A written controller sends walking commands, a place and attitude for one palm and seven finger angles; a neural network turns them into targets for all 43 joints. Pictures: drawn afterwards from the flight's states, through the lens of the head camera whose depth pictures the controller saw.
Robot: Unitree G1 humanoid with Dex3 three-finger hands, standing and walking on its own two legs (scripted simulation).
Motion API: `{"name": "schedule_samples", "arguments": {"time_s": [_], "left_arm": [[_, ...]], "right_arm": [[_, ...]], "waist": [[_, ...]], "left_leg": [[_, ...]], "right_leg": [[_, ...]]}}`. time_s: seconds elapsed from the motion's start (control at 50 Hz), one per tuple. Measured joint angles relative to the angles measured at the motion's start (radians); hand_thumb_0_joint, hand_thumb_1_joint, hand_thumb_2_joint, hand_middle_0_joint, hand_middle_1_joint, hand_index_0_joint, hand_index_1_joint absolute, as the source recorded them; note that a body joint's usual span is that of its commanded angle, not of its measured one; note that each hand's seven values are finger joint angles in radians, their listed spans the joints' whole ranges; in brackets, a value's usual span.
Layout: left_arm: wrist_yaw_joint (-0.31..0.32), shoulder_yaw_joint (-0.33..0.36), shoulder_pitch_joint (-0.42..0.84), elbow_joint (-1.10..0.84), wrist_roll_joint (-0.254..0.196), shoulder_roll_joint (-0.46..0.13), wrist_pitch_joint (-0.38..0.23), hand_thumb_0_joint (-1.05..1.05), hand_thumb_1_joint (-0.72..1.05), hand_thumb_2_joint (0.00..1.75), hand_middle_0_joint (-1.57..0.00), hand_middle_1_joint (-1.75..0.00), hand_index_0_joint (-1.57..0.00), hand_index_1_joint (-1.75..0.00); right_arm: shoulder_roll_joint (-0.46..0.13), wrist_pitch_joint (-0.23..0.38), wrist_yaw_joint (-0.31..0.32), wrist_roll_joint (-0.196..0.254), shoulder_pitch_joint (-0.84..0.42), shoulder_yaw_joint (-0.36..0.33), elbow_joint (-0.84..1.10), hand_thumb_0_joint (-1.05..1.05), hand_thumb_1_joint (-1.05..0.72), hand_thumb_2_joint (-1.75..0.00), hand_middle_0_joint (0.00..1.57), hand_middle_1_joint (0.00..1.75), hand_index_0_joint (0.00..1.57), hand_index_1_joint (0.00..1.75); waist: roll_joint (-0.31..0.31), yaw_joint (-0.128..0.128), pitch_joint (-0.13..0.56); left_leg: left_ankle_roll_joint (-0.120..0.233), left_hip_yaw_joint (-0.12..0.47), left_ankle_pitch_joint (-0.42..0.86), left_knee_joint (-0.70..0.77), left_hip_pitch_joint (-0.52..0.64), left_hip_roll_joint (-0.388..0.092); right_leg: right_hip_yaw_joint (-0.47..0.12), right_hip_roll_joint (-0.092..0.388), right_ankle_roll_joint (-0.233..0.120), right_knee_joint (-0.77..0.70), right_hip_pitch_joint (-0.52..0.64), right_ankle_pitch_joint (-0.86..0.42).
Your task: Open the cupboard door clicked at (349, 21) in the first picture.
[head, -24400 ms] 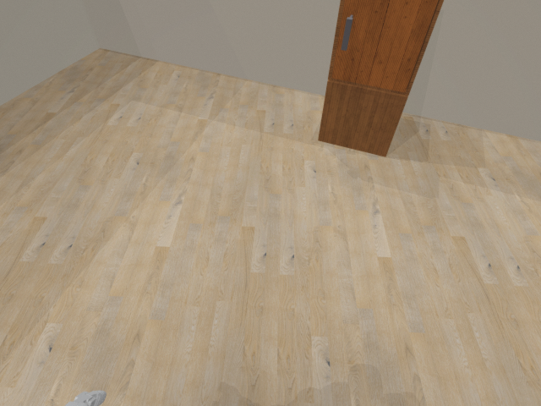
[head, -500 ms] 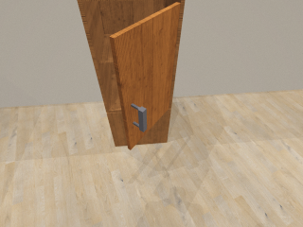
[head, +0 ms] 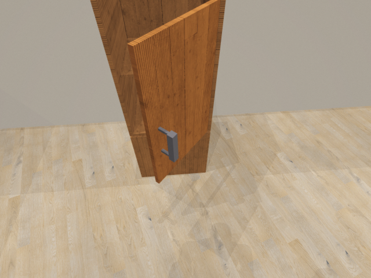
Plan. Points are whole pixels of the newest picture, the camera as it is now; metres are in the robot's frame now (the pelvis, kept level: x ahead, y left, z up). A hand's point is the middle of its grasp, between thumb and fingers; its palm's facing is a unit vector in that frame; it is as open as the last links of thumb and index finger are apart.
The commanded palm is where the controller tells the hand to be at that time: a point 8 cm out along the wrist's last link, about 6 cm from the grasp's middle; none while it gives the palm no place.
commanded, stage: look to check the result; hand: left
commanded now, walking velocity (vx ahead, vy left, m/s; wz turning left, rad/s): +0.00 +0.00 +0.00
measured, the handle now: (167, 144) +0.54 +0.09 -0.11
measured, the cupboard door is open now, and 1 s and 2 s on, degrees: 49 49 49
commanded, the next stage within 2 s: walk to a spot facing it in 0.12 s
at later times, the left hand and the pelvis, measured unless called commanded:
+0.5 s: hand out of the picture +0.01 +0.17 -0.19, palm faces +0.01 -0.98 -0.19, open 7.4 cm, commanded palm none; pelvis +0.01 +0.00 -0.01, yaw -4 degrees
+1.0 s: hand (132, 275) +0.16 +0.15 -0.17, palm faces -0.31 -0.90 -0.31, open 7.4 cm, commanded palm none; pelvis -0.01 -0.03 -0.02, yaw -20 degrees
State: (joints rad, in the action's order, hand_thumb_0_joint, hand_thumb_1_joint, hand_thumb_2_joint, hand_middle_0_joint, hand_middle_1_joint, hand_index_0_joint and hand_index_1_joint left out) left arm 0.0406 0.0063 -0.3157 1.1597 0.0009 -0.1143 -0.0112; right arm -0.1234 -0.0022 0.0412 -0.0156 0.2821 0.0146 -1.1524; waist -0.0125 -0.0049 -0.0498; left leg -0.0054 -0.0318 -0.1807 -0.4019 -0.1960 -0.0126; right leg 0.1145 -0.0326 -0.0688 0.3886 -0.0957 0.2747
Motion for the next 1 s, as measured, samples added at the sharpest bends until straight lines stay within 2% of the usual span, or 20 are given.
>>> {"name": "schedule_samples", "arguments": {"time_s": [0.32, 0.42, 0.52, 0.56, 0.6, 0.66, 0.7, 0.74, 0.78, 0.84, 0.9, 0.94, 0.96, 1.0], "left_arm": [[0.003, 0.008, 0.016, -0.018, 0.001, -0.002, 0.002, 0.0, 0.9, 0.9, -0.2, -0.3, -0.2, -0.3], [-0.007, 0.037, 0.013, -0.042, 0.01, -0.005, 0.03, 0.0, 0.9, 0.9, -0.2, -0.3, -0.2, -0.3], [-0.013, 0.066, 0.021, -0.064, 0.019, -0.025, 0.047, 0.0, 0.9, 0.9, -0.2, -0.3, -0.2, -0.3], [-0.014, 0.076, 0.025, -0.073, 0.02, -0.038, 0.052, 0.0, 0.9, 0.9, -0.2, -0.3, -0.2, -0.3], [-0.018, 0.083, 0.036, -0.081, 0.015, -0.059, 0.059, 0.0, 0.9, 0.9, -0.2, -0.3, -0.2, -0.3], [-0.028, 0.091, 0.073, -0.104, 0.017, -0.081, 0.075, 0.01, 0.9, 0.9, -0.2, -0.3, -0.2, -0.3], [-0.038, 0.1, 0.104, -0.128, 0.019, -0.099, 0.078, 0.01, 0.9, 0.9, -0.2, -0.3, -0.2, -0.3], [-0.047, 0.106, 0.133, -0.155, 0.02, -0.115, 0.079, 0.01, 0.91, 0.9, -0.2, -0.3, -0.2, -0.3], [-0.055, 0.107, 0.159, -0.179, 0.02, -0.126, 0.081, 0.01, 0.91, 0.9, -0.2, -0.3, -0.2, -0.3], [-0.063, 0.102, 0.187, -0.204, 0.022, -0.132, 0.079, 0.01, 0.91, 0.9, -0.2, -0.3, -0.2, -0.3], [-0.069, 0.094, 0.202, -0.22, 0.022, -0.135, 0.072, 0.0, 0.91, 0.9, -0.2, -0.3, -0.2, -0.3], [-0.072, 0.086, 0.194, -0.238, 0.024, -0.144, 0.058, 0.0, 0.91, 0.9, -0.2, -0.3, -0.2, -0.3], [-0.067, 0.086, 0.196, -0.24, 0.025, -0.14, 0.048, 0.0, 0.91, 0.9, -0.2, -0.3, -0.2, -0.3], [-0.055, 0.076, 0.198, -0.245, 0.024, -0.121, 0.04, 0.0, 0.91, 0.9, -0.2, -0.3, -0.2, -0.3]], "right_arm": [[-0.004, -0.005, 0.005, 0.0, -0.004, -0.006, 0.001, 0.0, -0.91, -0.9, 0.2, 0.3, 0.2, 0.3], [-0.014, -0.025, 0.012, 0.001, -0.02, -0.029, 0.027, 0.0, -0.91, -0.9, 0.2, 0.3, 0.2, 0.3], [-0.034, -0.037, 0.016, 0.004, -0.033, -0.052, 0.06, 0.0, -0.91, -0.9, 0.2, 0.3, 0.2, 0.3], [-0.04, -0.033, 0.018, 0.005, -0.038, -0.056, 0.075, 0.0, -0.91, -0.9, 0.2, 0.3, 0.2, 0.3], [-0.038, -0.02, 0.021, 0.001, -0.046, -0.054, 0.09, 0.0, -0.91, -0.9, 0.2, 0.3, 0.2, 0.3], [-0.044, 0.005, 0.025, -0.01, -0.047, -0.046, 0.125, 0.0, -0.91, -0.9, 0.2, 0.3, 0.2, 0.3], [-0.046, 0.008, 0.023, -0.015, -0.045, -0.04, 0.139, 0.0, -0.91, -0.9, 0.2, 0.3, 0.2, 0.3], [-0.047, 0.007, 0.019, -0.017, -0.046, -0.037, 0.145, 0.0, -0.91, -0.9, 0.2, 0.3, 0.2, 0.3], [-0.051, 0.004, 0.013, -0.017, -0.049, -0.036, 0.149, 0.0, -0.91, -0.9, 0.2, 0.3, 0.2, 0.3], [-0.061, 0.0, 0.001, -0.019, -0.056, -0.042, 0.16, 0.0, -0.91, -0.9, 0.2, 0.3, 0.2, 0.3], [-0.076, -0.005, -0.01, -0.018, -0.062, -0.051, 0.174, 0.0, -0.9, -0.9, 0.2, 0.3, 0.2, 0.3], [-0.085, -0.013, -0.018, -0.012, -0.054, -0.057, 0.189, 0.0, -0.9, -0.9, 0.2, 0.3, 0.21, 0.3], [-0.097, -0.023, -0.021, -0.007, -0.062, -0.061, 0.194, 0.0, -0.9, -0.9, 0.2, 0.3, 0.21, 0.3], [-0.124, -0.046, -0.019, -0.001, -0.096, -0.07, 0.199, 0.0, -0.91, -0.9, 0.2, 0.3, 0.2, 0.3]], "waist": [[0.004, 0.002, 0.002], [-0.002, 0.008, -0.007], [-0.004, 0.008, -0.017], [0.006, 0.011, -0.017], [0.037, 0.016, -0.019], [0.036, 0.015, -0.029], [0.035, 0.014, -0.039], [0.034, 0.017, -0.047], [0.027, 0.019, -0.053], [0.006, 0.014, -0.063], [-0.016, 0.004, -0.069], [-0.013, 0.002, -0.057], [-0.021, 0.004, -0.059], [-0.044, 0.002, -0.083]], "left_leg": [[-0.014, -0.004, -0.024, -0.016, 0.008, -0.016], [-0.017, -0.032, -0.071, -0.096, -0.031, -0.046], [-0.013, -0.039, -0.167, -0.238, -0.082, -0.067], [-0.012, -0.043, -0.157, -0.215, -0.071, -0.064], [0.002, -0.078, -0.138, -0.191, -0.056, -0.053], [0.018, -0.118, -0.134, -0.163, -0.045, -0.063], [0.019, -0.134, -0.116, -0.133, -0.034, -0.068], [0.015, -0.15, -0.098, -0.106, -0.024, -0.076], [0.008, -0.166, -0.087, -0.09, -0.019, -0.088], [-0.006, -0.189, -0.088, -0.094, -0.019, -0.114], [-0.029, -0.214, -0.113, -0.141, -0.031, -0.149], [-0.045, -0.227, -0.154, -0.224, -0.063, -0.167], [-0.051, -0.2, -0.235, -0.315, -0.102, -0.17], [-0.051, -0.098, -0.336, -0.525, -0.186, -0.137]], "right_leg": [[-0.006, -0.015, -0.01, -0.002, 0.013, 0.013], [-0.037, -0.038, -0.017, 0.048, -0.025, 0.03], [-0.061, -0.063, -0.022, 0.1, -0.056, 0.052], [-0.079, -0.067, -0.016, 0.125, -0.071, 0.061], [-0.112, -0.054, -0.001, 0.177, -0.101, 0.07], [-0.125, -0.043, 0.037, 0.479, -0.231, 0.21], [-0.126, -0.018, 0.059, 0.632, -0.301, 0.207], [-0.125, 0.015, 0.079, 0.69, -0.345, 0.177], [-0.121, 0.046, 0.093, 0.665, -0.36, 0.157], [-0.101, 0.076, 0.099, 0.535, -0.34, 0.149], [-0.076, 0.08, 0.09, 0.385, -0.287, 0.123], [-0.076, 0.083, 0.067, 0.233, -0.224, 0.004], [-0.083, 0.074, 0.06, 0.242, -0.235, 0.014], [-0.097, 0.051, 0.057, 0.279, -0.253, 0.043]]}}
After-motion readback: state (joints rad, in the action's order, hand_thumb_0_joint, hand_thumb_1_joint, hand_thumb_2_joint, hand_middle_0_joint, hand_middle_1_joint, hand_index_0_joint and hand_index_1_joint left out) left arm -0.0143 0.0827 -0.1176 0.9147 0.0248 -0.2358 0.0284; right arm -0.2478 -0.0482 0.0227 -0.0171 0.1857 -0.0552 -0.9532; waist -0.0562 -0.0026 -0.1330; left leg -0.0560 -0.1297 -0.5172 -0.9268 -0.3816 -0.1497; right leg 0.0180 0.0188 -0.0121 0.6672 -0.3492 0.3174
